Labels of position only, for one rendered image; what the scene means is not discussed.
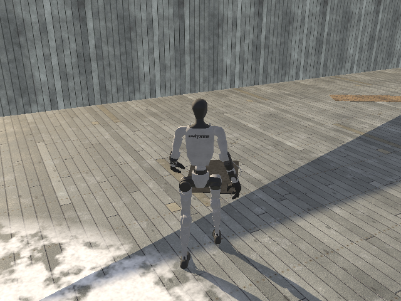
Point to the robot left thigh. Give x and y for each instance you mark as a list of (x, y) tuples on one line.
[(185, 189)]

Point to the humanoid robot head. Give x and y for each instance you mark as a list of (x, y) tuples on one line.
[(199, 107)]

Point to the robot left forearm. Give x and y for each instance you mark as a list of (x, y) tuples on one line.
[(173, 162)]

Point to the robot left upper arm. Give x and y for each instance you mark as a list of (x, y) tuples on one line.
[(179, 133)]

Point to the robot right upper arm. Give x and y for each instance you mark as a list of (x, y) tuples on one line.
[(222, 142)]

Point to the robot right forearm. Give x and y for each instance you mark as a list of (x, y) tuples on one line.
[(230, 169)]

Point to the left robot hand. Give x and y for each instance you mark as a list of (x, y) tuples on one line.
[(178, 165)]

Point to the right robot hand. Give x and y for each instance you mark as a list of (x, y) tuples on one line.
[(237, 190)]

